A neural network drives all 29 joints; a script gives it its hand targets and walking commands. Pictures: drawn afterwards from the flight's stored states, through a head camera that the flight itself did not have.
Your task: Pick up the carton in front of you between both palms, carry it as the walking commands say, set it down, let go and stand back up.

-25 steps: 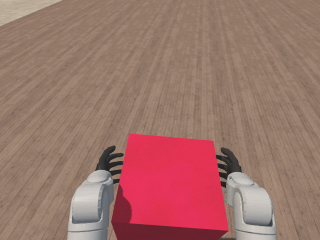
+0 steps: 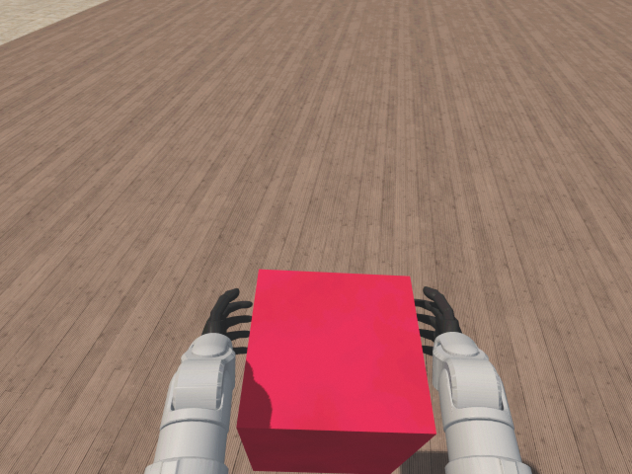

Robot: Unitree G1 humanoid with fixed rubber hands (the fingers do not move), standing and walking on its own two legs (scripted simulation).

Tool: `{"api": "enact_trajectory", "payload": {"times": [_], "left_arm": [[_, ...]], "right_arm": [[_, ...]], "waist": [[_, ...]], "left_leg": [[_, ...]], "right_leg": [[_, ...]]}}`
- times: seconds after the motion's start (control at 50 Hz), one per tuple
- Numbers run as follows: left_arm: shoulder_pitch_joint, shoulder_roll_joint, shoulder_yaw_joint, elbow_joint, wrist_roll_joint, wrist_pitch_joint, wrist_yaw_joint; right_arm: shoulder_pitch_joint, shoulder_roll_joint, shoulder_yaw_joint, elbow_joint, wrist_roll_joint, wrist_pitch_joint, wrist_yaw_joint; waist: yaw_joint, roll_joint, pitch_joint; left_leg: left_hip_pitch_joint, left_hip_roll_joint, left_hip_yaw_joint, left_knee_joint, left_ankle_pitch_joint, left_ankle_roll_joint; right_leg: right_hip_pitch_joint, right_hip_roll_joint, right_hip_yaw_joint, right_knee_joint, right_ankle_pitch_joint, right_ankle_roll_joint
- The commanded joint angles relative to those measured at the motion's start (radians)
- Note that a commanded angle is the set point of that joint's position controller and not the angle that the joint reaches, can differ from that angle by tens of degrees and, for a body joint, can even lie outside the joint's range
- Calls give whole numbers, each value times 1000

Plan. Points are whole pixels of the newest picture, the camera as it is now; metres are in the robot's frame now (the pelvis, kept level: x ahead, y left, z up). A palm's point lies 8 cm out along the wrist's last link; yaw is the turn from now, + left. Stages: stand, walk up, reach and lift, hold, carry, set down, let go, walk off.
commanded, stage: carry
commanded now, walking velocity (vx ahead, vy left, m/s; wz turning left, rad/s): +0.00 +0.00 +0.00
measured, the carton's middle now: (327, 378) +0.29 +0.00 -0.06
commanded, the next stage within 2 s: hold in 0.86 s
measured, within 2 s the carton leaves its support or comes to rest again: neither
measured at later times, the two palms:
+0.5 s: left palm (219, 354) +0.27 +0.14 +0.04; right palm (457, 353) +0.27 -0.16 +0.04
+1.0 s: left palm (227, 363) +0.26 +0.13 +0.04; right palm (474, 367) +0.26 -0.17 +0.05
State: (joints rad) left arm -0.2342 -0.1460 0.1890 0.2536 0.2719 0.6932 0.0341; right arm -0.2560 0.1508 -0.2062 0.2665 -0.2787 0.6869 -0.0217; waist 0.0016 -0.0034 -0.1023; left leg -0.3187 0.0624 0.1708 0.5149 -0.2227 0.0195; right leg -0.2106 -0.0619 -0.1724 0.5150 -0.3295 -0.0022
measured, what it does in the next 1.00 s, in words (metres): stands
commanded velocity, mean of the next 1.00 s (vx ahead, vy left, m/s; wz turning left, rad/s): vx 0.00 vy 0.00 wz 0.00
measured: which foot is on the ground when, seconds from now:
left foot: down 0.00-1.00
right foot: down 0.00-1.00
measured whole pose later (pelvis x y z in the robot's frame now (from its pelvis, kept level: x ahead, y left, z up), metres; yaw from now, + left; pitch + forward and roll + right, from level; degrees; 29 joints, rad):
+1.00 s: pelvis -0.03 -0.01 +0.01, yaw -3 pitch -4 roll +0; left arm -0.18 -0.14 0.16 0.15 0.25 0.74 0.02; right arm -0.23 0.15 -0.18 0.21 -0.26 0.69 -0.01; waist 0.01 -0.01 0.02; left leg -0.17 0.03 0.02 0.39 -0.14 -0.01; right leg -0.09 0.00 -0.07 0.42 -0.25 -0.03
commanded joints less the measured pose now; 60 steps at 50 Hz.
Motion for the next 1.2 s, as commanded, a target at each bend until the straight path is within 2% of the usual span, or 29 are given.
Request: {"api": "enact_trajectory", "payload": {"times": [0.0,0.08,0.16,0.3,0.84,0.86,0.88,0.92,0.94,0.96,0.98,1.0,1.06,1.18], "left_arm": [[-498,-924,-538,-79,-269,-75,-256],[-468,-940,-589,-133,-297,-37,-251],[-429,-914,-574,-137,-286,-4,-246],[-460,-914,-577,-156,-294,-5,-245],[-460,-915,-580,-161,-298,-3,-246],[-386,-926,-562,-194,-289,2,-256],[-394,-894,-564,-224,-290,-9,-249],[-427,-908,-569,-205,-279,-8,-250],[-413,-898,-562,-207,-276,-12,-248],[-430,-878,-561,-211,-276,-13,-253],[-444,-889,-565,-205,-278,-14,-253],[-443,-896,-561,-189,-273,-13,-250],[-436,-895,-525,-153,-247,-14,-249],[-495,-921,-500,-95,-239,-11,-269]], "right_arm": [[-435,926,534,-38,256,-63,253],[-402,944,587,-98,287,-26,247],[-366,916,570,-102,276,7,241],[-390,920,575,-111,283,7,241],[-375,926,577,-104,284,10,242],[-312,953,547,-86,275,5,254],[-306,914,546,-93,257,-11,244],[-328,921,525,-100,245,-18,241],[-322,916,524,-96,245,-20,238],[-314,907,508,-76,232,-20,234],[-332,909,509,-74,234,-21,237],[-351,917,511,-69,242,-22,240],[-388,924,514,-49,249,-20,256],[-444,932,484,1,239,-20,276]], "waist": [[-1,9,-230],[-1,9,-246],[0,5,-237],[-1,3,-215],[-1,4,-228],[-1,-72,-138],[-1,-51,-185],[-20,-28,-165],[-15,-27,-157],[-9,-47,-147],[-7,-24,-139],[-8,-21,-134],[17,-21,-98],[8,-18,-51]], "left_leg": [[134,105,-114,-62,210,5],[140,106,-114,-56,230,3],[130,107,-113,-54,230,3],[113,105,-114,-64,192,0],[111,106,-109,-60,187,-7],[374,-168,-228,-83,357,9],[383,-147,-246,-103,351,8],[388,-145,-250,-117,377,3],[382,-149,-249,-116,390,0],[342,-150,-244,-124,343,-7],[336,-156,-240,-130,308,-10],[360,-156,-242,-135,284,-6],[357,-156,-238,-146,211,0],[372,-148,-234,-157,102,-3]], "right_leg": [[17,-103,99,-87,182,-14],[19,-103,98,-78,206,-13],[10,-104,97,-76,214,-13],[-8,-106,103,-89,185,-17],[-14,-103,107,-89,201,-25],[1,107,281,-161,446,-35],[74,94,296,-160,474,-40],[94,115,284,-161,475,-26],[121,118,288,-168,492,-19],[171,121,282,-186,435,-24],[168,117,281,-184,420,-20],[146,115,281,-185,399,-15],[113,113,277,-198,305,-13],[44,107,276,-223,140,-26]]}}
